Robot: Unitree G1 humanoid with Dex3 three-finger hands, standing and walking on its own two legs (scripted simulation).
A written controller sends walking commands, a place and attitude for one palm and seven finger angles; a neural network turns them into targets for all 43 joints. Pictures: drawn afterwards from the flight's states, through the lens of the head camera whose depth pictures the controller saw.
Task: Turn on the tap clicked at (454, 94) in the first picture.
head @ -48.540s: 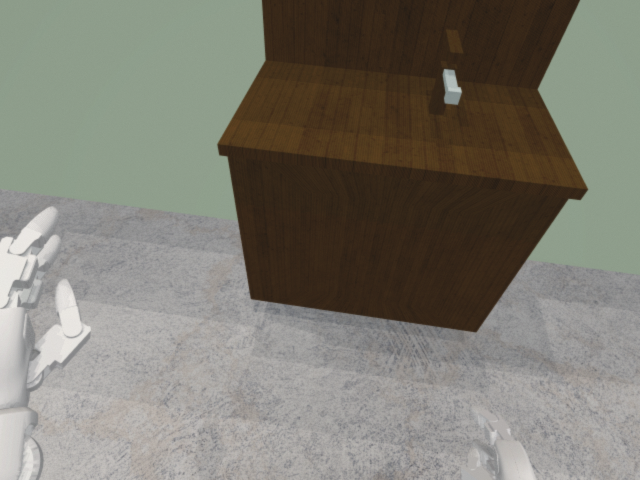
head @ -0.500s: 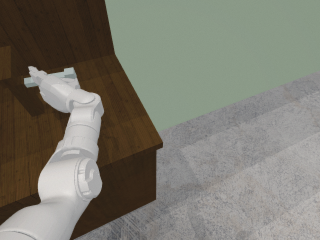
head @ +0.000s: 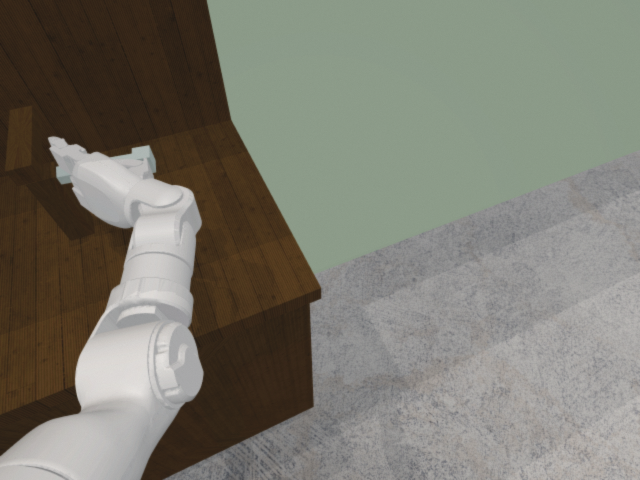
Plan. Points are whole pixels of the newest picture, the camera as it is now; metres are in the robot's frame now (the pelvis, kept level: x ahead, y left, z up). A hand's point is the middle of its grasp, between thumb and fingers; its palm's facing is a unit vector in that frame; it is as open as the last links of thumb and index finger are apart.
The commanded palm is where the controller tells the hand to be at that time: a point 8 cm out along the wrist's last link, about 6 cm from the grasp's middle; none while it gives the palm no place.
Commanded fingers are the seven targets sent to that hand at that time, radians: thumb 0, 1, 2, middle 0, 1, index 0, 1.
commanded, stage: lift the hand up off the lever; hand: left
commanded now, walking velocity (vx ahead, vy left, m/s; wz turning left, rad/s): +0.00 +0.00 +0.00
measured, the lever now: (144, 160) +0.54 +0.23 +0.11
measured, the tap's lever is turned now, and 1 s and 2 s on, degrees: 82 82 82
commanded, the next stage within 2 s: draw the hand back beside the body in 1.30 s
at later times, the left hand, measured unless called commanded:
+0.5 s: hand (141, 158) +0.47 +0.20 +0.17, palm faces +0.82 -0.56 -0.12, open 7.8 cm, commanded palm +0.41 +0.21 +0.17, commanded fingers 0.00 0.90 0.90 -0.15 -0.15 -0.15 -0.15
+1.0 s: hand (138, 152) +0.46 +0.20 +0.18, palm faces +0.82 -0.56 -0.11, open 7.8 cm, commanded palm +0.41 +0.21 +0.19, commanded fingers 0.00 0.90 0.90 -0.15 -0.15 -0.15 -0.15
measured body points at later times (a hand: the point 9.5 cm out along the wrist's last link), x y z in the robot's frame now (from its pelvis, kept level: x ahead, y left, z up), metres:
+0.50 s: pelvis -0.01 +0.00 +0.00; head +0.02 -0.01 +0.45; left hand +0.42 +0.22 +0.18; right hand +0.05 -0.25 -0.14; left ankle -0.01 +0.14 -0.72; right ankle -0.03 -0.07 -0.72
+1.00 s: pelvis +0.00 +0.00 +0.01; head +0.01 -0.02 +0.46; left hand +0.42 +0.22 +0.19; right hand +0.06 -0.25 -0.13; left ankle -0.01 +0.14 -0.72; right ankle -0.03 -0.07 -0.72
